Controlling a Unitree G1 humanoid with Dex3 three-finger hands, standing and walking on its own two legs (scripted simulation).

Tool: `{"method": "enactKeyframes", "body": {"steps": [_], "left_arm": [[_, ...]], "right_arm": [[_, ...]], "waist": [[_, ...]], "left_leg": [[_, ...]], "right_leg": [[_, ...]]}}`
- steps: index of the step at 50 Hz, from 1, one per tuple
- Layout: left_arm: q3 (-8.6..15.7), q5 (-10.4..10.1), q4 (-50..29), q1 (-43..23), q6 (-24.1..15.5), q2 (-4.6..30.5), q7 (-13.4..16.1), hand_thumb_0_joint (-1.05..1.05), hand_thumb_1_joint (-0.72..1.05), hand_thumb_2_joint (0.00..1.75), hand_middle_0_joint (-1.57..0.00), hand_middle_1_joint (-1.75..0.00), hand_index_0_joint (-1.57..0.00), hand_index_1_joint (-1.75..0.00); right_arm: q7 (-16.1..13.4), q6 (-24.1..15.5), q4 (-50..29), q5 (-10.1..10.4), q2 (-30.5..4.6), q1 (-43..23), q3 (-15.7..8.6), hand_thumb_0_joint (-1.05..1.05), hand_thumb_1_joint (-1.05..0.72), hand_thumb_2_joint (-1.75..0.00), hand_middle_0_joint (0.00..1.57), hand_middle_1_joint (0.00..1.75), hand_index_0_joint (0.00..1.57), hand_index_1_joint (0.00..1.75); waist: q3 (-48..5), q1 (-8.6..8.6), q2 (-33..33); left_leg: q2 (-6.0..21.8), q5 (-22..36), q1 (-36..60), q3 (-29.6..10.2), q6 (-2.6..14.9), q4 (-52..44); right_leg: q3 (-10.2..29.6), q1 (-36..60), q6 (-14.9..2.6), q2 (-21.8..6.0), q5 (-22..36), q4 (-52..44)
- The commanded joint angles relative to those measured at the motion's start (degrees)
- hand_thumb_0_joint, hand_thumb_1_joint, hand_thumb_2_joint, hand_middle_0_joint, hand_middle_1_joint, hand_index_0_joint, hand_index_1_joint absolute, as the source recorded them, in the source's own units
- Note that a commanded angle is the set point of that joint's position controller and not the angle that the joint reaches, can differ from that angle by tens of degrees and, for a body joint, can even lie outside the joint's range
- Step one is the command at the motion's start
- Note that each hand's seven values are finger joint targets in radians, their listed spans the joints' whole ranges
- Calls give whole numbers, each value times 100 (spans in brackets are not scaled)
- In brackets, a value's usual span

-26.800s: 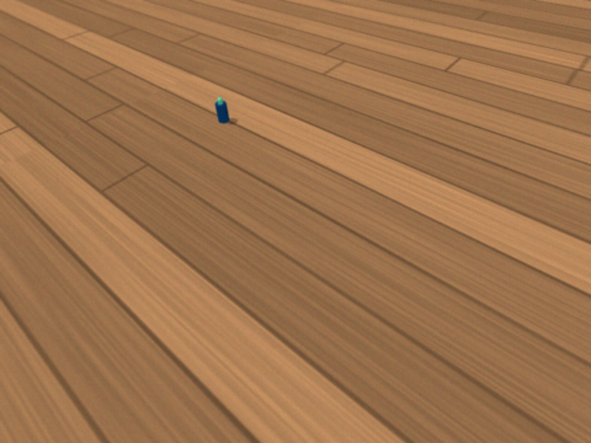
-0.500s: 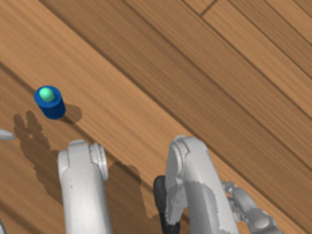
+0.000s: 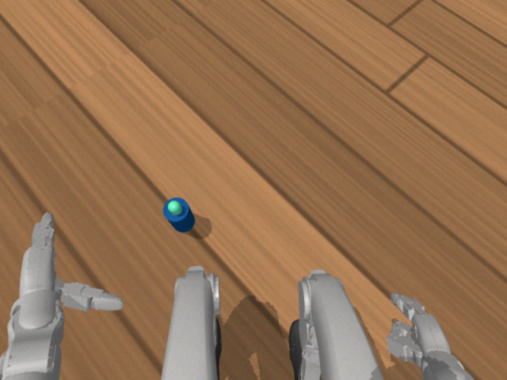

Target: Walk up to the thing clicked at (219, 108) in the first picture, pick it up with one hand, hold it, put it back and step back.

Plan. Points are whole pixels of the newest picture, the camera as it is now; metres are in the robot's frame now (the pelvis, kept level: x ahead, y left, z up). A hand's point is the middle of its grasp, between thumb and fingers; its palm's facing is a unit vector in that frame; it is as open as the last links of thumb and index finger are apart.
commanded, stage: home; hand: left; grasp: from the side
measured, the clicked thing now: (178, 213) +0.49 +0.24 -0.44
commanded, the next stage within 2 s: none
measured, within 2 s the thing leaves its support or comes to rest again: neither
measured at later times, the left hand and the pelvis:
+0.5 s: hand (47, 292) +0.24 +0.23 +0.11, palm faces +0.18 -0.92 -0.34, open 17.6 cm; pelvis +0.07 +0.02 +0.18, yaw +4 degrees
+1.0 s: hand (43, 318) +0.22 +0.21 +0.15, palm faces +0.19 -0.94 -0.30, open 17.6 cm; pelvis +0.07 +0.01 +0.20, yaw +5 degrees
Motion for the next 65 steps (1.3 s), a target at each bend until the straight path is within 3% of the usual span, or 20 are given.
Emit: {"method": "enactKeyframes", "body": {"steps": [1, 8, 9, 14, 15, 17, 19, 25, 29, 37, 42, 51, 54, 57, 65], "left_arm": [[210, -57, -1001, -89, -15, 967, 278, 0, -56, 5, -5, -5, -5, -5], [-294, -76, -1175, 599, 386, 373, 461, 0, -57, 4, -5, -5, -5, -5], [-249, -83, -1355, 632, 438, 471, 505, 0, -57, 4, -5, -5, -5, -5], [-591, -112, -1773, 1255, 783, 88, 651, 0, -58, 4, -5, -5, -5, -5], [-791, -122, -1897, 1298, 832, -103, 655, 0, -59, 3, -5, -4, -4, -5], [-825, -138, -2104, 1677, 946, -157, 700, 0, -59, 3, -5, -5, -4, -5], [-1080, -133, -2427, 1825, 1034, -352, 710, 0, -58, 4, -5, -5, -5, -5], [-1464, -156, -3267, 2596, 1254, -682, 714, 0, -60, 3, -4, -4, -4, -4], [-1455, -135, -3454, 2890, 1266, -734, 644, 0, -60, 3, -4, -4, -4, -5], [-1419, -96, -3426, 2889, 1141, -796, 486, 0, -60, 3, -4, -5, -4, -5], [-1494, -71, -3673, 2748, 1077, -836, 442, 0, -57, 4, -5, -5, -5, -5], [-1436, -93, -3285, 2896, 1091, -836, 433, 0, -59, 4, -5, -5, -5, -5], [-1391, -101, -3194, 2929, 1077, -811, 415, 0, -58, 4, -5, -5, -5, -5], [-1408, -111, -3193, 2939, 1060, -849, 387, 0, -57, 5, -5, -5, -5, -5], [-1394, -124, -3264, 2649, 1029, -789, 369, 0, -56, 6, -5, -6, -5, -6]], "right_arm": [[-241, -411, -562, -51, -867, 520, -388, 0, -90, -90, 20, 30, 20, 30], [-421, -729, -636, -22, -823, 692, -366, 0, -89, -90, 20, 30, 20, 30], [-453, -759, -642, -19, -805, 718, -349, 0, -89, -90, 20, 30, 20, 30], [-632, -877, -743, -17, -715, 816, -291, 0, -90, -90, 20, 30, 20, 30], [-650, -904, -764, -28, -689, 811, -264, 0, -90, -90, 20, 30, 20, 30], [-720, -937, -847, -39, -660, 863, -251, 0, -90, -90, 20, 30, 20, 30], [-766, -990, -890, -58, -622, 926, -233, 0, -90, -90, 20, 30, 20, 30], [-864, -1190, -1086, -122, -529, 900, -186, 0, -90, -90, 20, 30, 20, 30], [-861, -1294, -1207, -150, -509, 818, -160, 0, -90, -90, 20, 30, 20, 30], [-827, -1454, -1247, -235, -505, 821, -163, 0, -90, -90, 20, 30, 20, 30], [-828, -1548, -1213, -276, -542, 892, -206, 0, -90, -90, 20, 30, 20, 30], [-826, -1590, -1117, -262, -517, 780, -147, 0, -90, -90, 20, 30, 20, 30], [-802, -1595, -1106, -253, -541, 750, -176, 0, -90, -90, 20, 30, 20, 30], [-800, -1601, -1111, -255, -549, 785, -191, 0, -90, -90, 20, 30, 20, 30], [-812, -1642, -1064, -248, -558, 770, -208, 0, -90, -90, 20, 30, 20, 30]], "waist": [[-2529, -106, 472], [-2120, -86, 550], [-2128, -13, 546], [-1736, -40, 544], [-1572, -76, 551], [-1327, -29, 653], [-1240, -57, 667], [-730, -57, 513], [-155, 1, 230], [-2, -26, 167], [-586, -22, 449], [-279, -5, 108], [-154, 77, 149], [-302, 50, 55], [-234, 1, 124]], "left_leg": [[-197, 670, 2843, 321, 330, -1862], [-256, 1029, 4300, 316, 244, -3133], [-252, 1245, 4496, 312, 240, -3251], [-297, 1732, 5350, 362, 213, -4000], [-296, 1673, 5491, 345, 187, -4204], [-316, 1680, 5758, 359, 181, -4540], [-300, 1795, 6057, 365, 163, -4797], [-255, 2148, 6583, 275, 130, -5318], [-229, 1709, 6479, 167, 154, -5671], [-300, 1809, 6612, 312, 135, -5707], [-323, 2212, 7007, 357, 110, -5645], [-356, 2210, 6878, 403, 163, -5619], [-381, 2076, 6784, 445, 165, -5657], [-391, 2233, 6840, 477, 182, -5599], [-384, 2014, 6870, 496, 197, -5666]], "right_leg": [[370, 2500, -60, 30, 952, -2411], [197, 3486, -106, -16, 1302, -3408], [199, 3730, -89, -27, 1498, -3529], [116, 4569, -74, -30, 2003, -4215], [68, 4663, -82, -28, 1932, -4313], [53, 4944, -78, -31, 1943, -4643], [1, 5174, -76, -18, 2032, -4820], [-159, 5637, -65, 37, 2255, -5227], [-225, 5713, -43, 57, 1921, -5503], [-133, 5919, -23, 41, 1938, -5678], [-60, 6147, -42, 21, 2278, -5624], [-33, 6213, 20, -4, 2371, -5834], [-13, 6195, 20, -19, 2245, -5883], [6, 6292, 40, -27, 2451, -5890], [47, 6219, 37, -39, 2270, -5931]]}}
